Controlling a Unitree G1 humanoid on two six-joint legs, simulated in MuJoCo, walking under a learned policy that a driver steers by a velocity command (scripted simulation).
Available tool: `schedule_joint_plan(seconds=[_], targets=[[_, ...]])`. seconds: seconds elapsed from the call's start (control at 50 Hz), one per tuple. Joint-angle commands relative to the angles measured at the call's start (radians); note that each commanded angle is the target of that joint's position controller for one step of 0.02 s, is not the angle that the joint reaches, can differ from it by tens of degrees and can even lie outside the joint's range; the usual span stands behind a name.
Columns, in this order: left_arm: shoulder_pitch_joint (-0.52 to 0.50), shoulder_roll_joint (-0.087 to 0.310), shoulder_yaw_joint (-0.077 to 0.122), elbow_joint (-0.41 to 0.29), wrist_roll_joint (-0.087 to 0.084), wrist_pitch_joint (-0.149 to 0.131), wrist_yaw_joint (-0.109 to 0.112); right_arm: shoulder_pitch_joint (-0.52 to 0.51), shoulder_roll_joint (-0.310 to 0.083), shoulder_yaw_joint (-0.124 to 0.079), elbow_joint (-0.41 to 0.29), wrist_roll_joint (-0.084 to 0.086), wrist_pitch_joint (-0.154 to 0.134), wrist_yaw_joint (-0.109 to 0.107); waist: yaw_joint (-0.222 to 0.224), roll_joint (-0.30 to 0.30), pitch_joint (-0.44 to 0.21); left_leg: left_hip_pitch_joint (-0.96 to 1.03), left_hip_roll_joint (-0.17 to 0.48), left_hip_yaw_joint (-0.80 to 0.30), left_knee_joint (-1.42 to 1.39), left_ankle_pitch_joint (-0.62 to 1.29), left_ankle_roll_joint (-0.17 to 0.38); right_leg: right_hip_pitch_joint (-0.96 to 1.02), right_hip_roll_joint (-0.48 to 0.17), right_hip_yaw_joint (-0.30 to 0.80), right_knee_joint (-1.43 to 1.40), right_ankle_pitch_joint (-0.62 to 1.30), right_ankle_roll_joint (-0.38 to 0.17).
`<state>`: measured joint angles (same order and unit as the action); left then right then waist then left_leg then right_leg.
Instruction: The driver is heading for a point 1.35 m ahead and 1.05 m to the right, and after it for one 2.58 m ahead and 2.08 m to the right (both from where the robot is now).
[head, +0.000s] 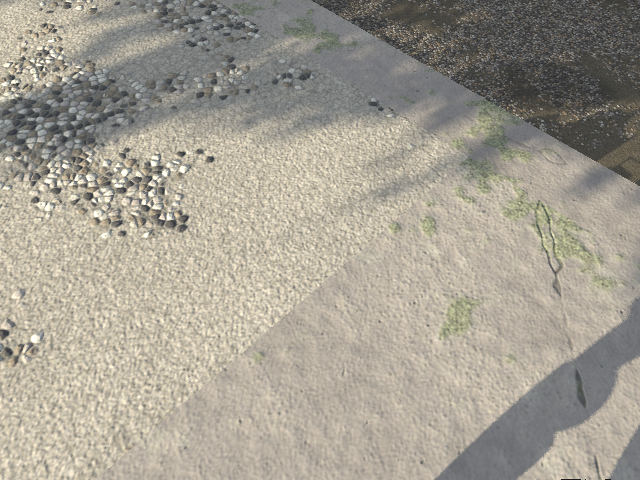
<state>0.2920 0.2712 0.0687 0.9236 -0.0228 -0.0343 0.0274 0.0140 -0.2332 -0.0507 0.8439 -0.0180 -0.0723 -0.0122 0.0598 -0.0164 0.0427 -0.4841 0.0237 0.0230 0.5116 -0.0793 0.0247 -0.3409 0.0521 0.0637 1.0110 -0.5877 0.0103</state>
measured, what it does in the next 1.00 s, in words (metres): steps on the spot, turning right: right foot, then left foot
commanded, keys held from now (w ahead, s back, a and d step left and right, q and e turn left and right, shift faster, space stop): e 0.80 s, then w+e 0.20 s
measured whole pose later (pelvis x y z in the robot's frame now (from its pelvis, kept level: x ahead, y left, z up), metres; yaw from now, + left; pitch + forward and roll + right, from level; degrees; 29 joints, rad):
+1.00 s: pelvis +0.06 -0.02 +0.02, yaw -35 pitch +2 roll +0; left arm 0.21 0.34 0.10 0.68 -0.01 0.02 0.01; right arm 0.20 -0.28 -0.08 0.85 0.00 -0.04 -0.03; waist -0.02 -0.04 -0.01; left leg -0.18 0.01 0.02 0.38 -0.23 0.01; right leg -0.57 0.03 0.07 1.07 -0.33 0.02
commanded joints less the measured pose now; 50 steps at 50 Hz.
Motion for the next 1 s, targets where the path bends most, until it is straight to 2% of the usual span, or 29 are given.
schedule_joint_plan(seconds=[0.02, 0.06, 0.1, 0.18, 0.24, 0.28, 0.3, 0.32, 0.34, 0.36, 0.38, 0.4, 0.42, 0.44, 0.46, 0.5, 0.6, 0.64, 0.7, 0.76, 0.8, 0.82, 0.84, 0.86, 0.88, 0.9, 0.92, 0.94, 1.0], targets=[[0.047, 0.115, 0.036, -0.066, -0.005, 0.039, 0.019, 0.084, -0.122, -0.025, -0.042, 0.007, 0.022, -0.016, -0.061, 0.124, -0.223, 0.416, 0.314, -0.297, -0.175, 0.136, 0.198, -0.319, -0.100, 0.003, 0.241, 0.029, 0.040], [0.054, 0.087, 0.040, -0.084, 0.003, 0.075, 0.027, 0.030, -0.137, -0.030, -0.040, -0.014, 0.033, -0.021, -0.030, 0.172, -0.149, 0.207, 0.265, -0.192, -0.258, -0.022, 0.190, -0.204, -0.112, -0.030, 0.201, 0.114, 0.047], [0.054, 0.067, 0.041, -0.103, 0.005, 0.082, 0.027, 0.021, -0.145, -0.033, -0.033, -0.017, 0.033, -0.028, -0.022, 0.172, -0.132, 0.165, 0.263, -0.125, -0.289, -0.017, 0.206, -0.170, -0.112, -0.055, 0.138, 0.151, 0.041], [-0.015, 0.061, 0.036, -0.149, 0.010, 0.083, 0.012, 0.007, -0.178, -0.045, -0.028, -0.002, 0.040, -0.044, -0.034, 0.148, -0.157, 0.197, 0.296, -0.058, -0.300, 0.002, 0.216, -0.111, -0.135, -0.070, -0.049, 0.226, 0.025], [-0.043, 0.080, 0.039, -0.169, 0.009, 0.087, -0.006, 0.003, -0.204, -0.053, -0.025, 0.010, 0.055, -0.043, -0.038, 0.155, -0.158, 0.216, 0.311, -0.017, -0.295, -0.028, 0.197, -0.038, -0.122, -0.105, -0.167, 0.245, 0.004], [-0.041, 0.090, 0.044, -0.177, 0.011, 0.092, -0.018, 0.009, -0.216, -0.057, -0.018, 0.023, 0.065, -0.038, -0.032, 0.155, -0.151, 0.241, 0.321, -0.003, -0.268, -0.067, 0.171, 0.010, -0.113, -0.124, -0.269, 0.256, -0.022], [-0.016, 0.089, 0.047, -0.171, 0.013, 0.094, -0.023, 0.001, -0.217, -0.058, -0.016, 0.033, 0.072, -0.036, -0.013, 0.146, -0.149, 0.236, 0.313, 0.019, -0.235, -0.099, 0.145, 0.062, -0.099, -0.145, -0.363, 0.306, -0.042], [0.021, 0.097, 0.054, -0.157, 0.016, 0.096, -0.025, 0.014, -0.203, -0.056, -0.008, 0.039, 0.078, -0.034, 0.000, 0.127, -0.149, 0.212, 0.289, 0.044, -0.180, -0.142, 0.106, 0.130, -0.073, -0.156, -0.446, 0.340, -0.071], [0.052, 0.126, 0.066, -0.150, 0.023, 0.096, -0.022, 0.055, -0.167, -0.051, 0.013, 0.043, 0.087, -0.028, 0.005, 0.045, -0.115, 0.138, 0.233, 0.099, -0.045, -0.218, 0.034, 0.193, -0.091, -0.076, -0.573, 0.404, -0.117], [0.064, 0.237, 0.089, -0.170, 0.026, 0.095, -0.002, 0.078, -0.104, -0.038, -0.003, 0.012, 0.091, -0.015, -0.036, -0.261, -0.079, -0.113, 0.092, 0.211, 0.294, -0.459, -0.077, 0.290, -0.345, 0.287, -0.678, 0.655, -0.223], [0.030, 0.297, 0.089, -0.207, 0.053, 0.074, -0.006, -0.018, -0.127, -0.049, -0.056, 0.003, 0.082, -0.024, -0.018, -0.280, -0.060, -0.236, -0.012, 0.051, 0.479, -0.583, -0.095, 0.177, -0.444, 0.472, -0.734, 0.644, -0.361], [-0.007, 0.263, 0.082, -0.214, 0.065, 0.046, -0.011, -0.071, -0.155, -0.057, -0.069, 0.011, 0.081, -0.030, -0.017, -0.173, -0.064, -0.235, -0.002, -0.039, 0.573, -0.504, -0.073, 0.151, -0.389, 0.398, -0.751, 0.568, -0.332], [-0.060, 0.244, 0.078, -0.222, 0.051, 0.027, -0.008, -0.041, -0.162, -0.063, -0.059, 0.019, 0.082, -0.035, -0.054, -0.148, -0.065, -0.245, 0.007, -0.064, 0.586, -0.400, -0.055, 0.155, -0.341, 0.326, -0.743, 0.530, -0.270], [-0.110, 0.209, 0.068, -0.236, 0.031, 0.021, -0.006, -0.004, -0.170, -0.070, -0.029, 0.012, 0.084, -0.044, -0.071, -0.108, -0.082, -0.235, 0.018, -0.077, 0.592, -0.338, -0.051, 0.165, -0.307, 0.283, -0.728, 0.502, -0.220], [-0.134, 0.186, 0.059, -0.243, 0.019, 0.021, -0.003, 0.014, -0.176, -0.074, -0.020, 0.003, 0.084, -0.048, -0.079, -0.113, -0.090, -0.217, 0.015, -0.077, 0.604, -0.291, -0.056, 0.155, -0.290, 0.255, -0.719, 0.540, -0.205], [-0.109, 0.155, 0.046, -0.243, 0.021, 0.021, 0.006, 0.024, -0.163, -0.074, -0.022, 0.010, 0.076, -0.044, -0.081, -0.111, -0.125, -0.183, -0.003, -0.081, 0.618, -0.237, -0.063, 0.177, -0.265, 0.235, -0.706, 0.612, -0.209], [-0.062, 0.179, 0.054, -0.245, 0.013, 0.030, 0.021, -0.018, -0.133, -0.060, -0.044, 0.019, 0.064, -0.037, -0.048, -0.127, -0.121, -0.168, -0.023, -0.103, 0.382, -0.211, -0.091, 0.255, -0.247, 0.276, -0.681, 0.581, -0.218], [-0.070, 0.194, 0.059, -0.255, 0.015, 0.037, 0.022, -0.025, -0.133, -0.056, -0.048, 0.022, 0.060, -0.029, -0.039, -0.138, -0.115, -0.111, -0.033, -0.105, 0.300, -0.223, -0.099, 0.228, -0.241, 0.302, -0.676, 0.550, -0.227], [-0.091, 0.204, 0.062, -0.271, 0.018, 0.045, 0.015, -0.009, -0.145, -0.055, -0.050, 0.028, 0.051, -0.017, -0.036, -0.144, -0.121, -0.016, -0.051, -0.105, 0.220, -0.262, -0.098, 0.186, -0.237, 0.353, -0.655, 0.605, -0.242], [-0.122, 0.202, 0.060, -0.289, 0.011, 0.055, 0.010, 0.028, -0.158, -0.055, -0.050, 0.032, 0.038, -0.004, -0.047, -0.151, -0.142, 0.063, -0.065, -0.109, 0.112, -0.274, -0.084, 0.201, -0.225, 0.416, -0.615, 0.715, -0.234], [-0.160, 0.197, 0.056, -0.304, -0.001, 0.064, 0.014, 0.094, -0.164, -0.058, -0.037, 0.032, 0.029, 0.006, -0.092, -0.142, -0.152, 0.182, -0.064, -0.092, -0.086, -0.148, -0.063, 0.185, -0.184, 0.421, -0.569, 0.726, -0.192], [-0.162, 0.180, 0.050, -0.311, -0.004, 0.068, 0.018, 0.146, -0.187, -0.066, -0.024, 0.027, 0.028, 0.009, -0.109, -0.111, -0.178, 0.313, -0.014, -0.105, -0.177, -0.046, -0.039, 0.113, -0.143, 0.394, -0.536, 0.561, -0.149], [-0.122, 0.111, 0.032, -0.312, 0.006, 0.070, 0.017, 0.191, -0.245, -0.079, -0.020, 0.013, 0.035, 0.004, -0.092, 0.072, -0.216, 0.482, 0.189, -0.286, -0.211, -0.077, 0.035, -0.059, -0.041, 0.274, -0.347, 0.211, -0.092], [-0.090, 0.104, 0.034, -0.340, -0.002, 0.060, 0.012, 0.196, -0.309, -0.087, -0.016, -0.009, 0.045, 0.000, -0.056, 0.291, -0.161, 0.514, 0.355, -0.549, -0.260, -0.141, 0.191, -0.318, 0.103, 0.097, -0.170, -0.056, -0.057], [-0.121, 0.180, 0.048, -0.349, 0.006, 0.043, 0.006, 0.164, -0.272, -0.080, -0.040, -0.012, 0.035, -0.001, -0.075, 0.262, -0.105, 0.455, 0.411, -0.612, -0.303, -0.352, 0.252, -0.406, -0.003, 0.109, -0.010, 0.009, -0.038], [-0.132, 0.220, 0.063, -0.335, 0.004, 0.039, 0.000, 0.119, -0.217, -0.067, -0.061, -0.001, 0.029, -0.008, -0.070, 0.203, -0.068, 0.426, 0.348, -0.516, -0.318, -0.458, 0.209, -0.414, -0.039, 0.101, 0.042, 0.104, -0.032], [-0.115, 0.208, 0.066, -0.317, 0.010, 0.042, -0.003, 0.087, -0.198, -0.061, -0.070, 0.015, 0.026, -0.017, -0.058, 0.190, -0.043, 0.424, 0.285, -0.435, -0.323, -0.473, 0.156, -0.428, -0.048, 0.081, 0.070, 0.168, -0.013], [-0.116, 0.196, 0.064, -0.315, 0.016, 0.044, -0.006, 0.089, -0.186, -0.056, -0.074, 0.025, 0.024, -0.024, -0.066, 0.185, -0.033, 0.433, 0.264, -0.380, -0.329, -0.447, 0.132, -0.451, -0.061, 0.069, 0.102, 0.220, 0.003], [-0.151, 0.129, 0.044, -0.335, 0.005, 0.029, -0.024, 0.169, -0.187, -0.052, -0.062, 0.016, 0.010, -0.027, -0.107, 0.149, -0.015, 0.431, 0.233, -0.243, -0.365, -0.344, 0.127, -0.464, -0.089, 0.011, 0.113, 0.328, 0.027]])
